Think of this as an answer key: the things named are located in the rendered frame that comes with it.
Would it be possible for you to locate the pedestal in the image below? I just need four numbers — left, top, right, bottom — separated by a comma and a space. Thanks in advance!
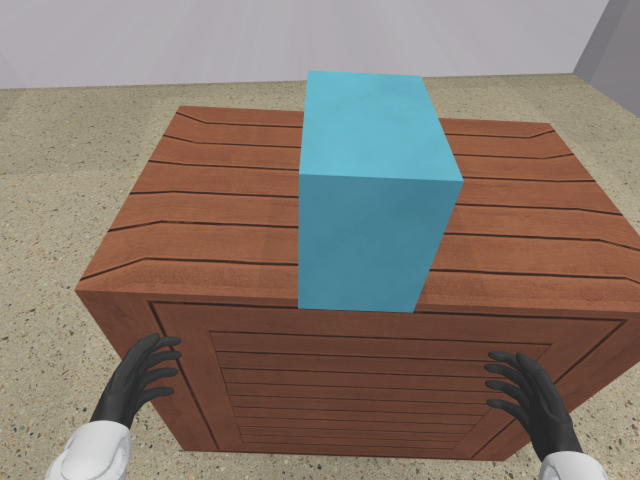
74, 106, 640, 462

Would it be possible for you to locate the robot left hand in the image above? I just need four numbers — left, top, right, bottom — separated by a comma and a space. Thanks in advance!
89, 332, 182, 430

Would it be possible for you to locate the carton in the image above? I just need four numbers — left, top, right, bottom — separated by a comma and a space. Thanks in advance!
298, 70, 464, 313

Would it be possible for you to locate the left robot forearm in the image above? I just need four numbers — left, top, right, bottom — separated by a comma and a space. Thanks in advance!
45, 420, 132, 480

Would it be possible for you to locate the robot right hand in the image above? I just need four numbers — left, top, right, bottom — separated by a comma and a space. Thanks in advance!
484, 351, 583, 462

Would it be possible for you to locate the right robot forearm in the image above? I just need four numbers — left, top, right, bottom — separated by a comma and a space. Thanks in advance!
538, 451, 608, 480

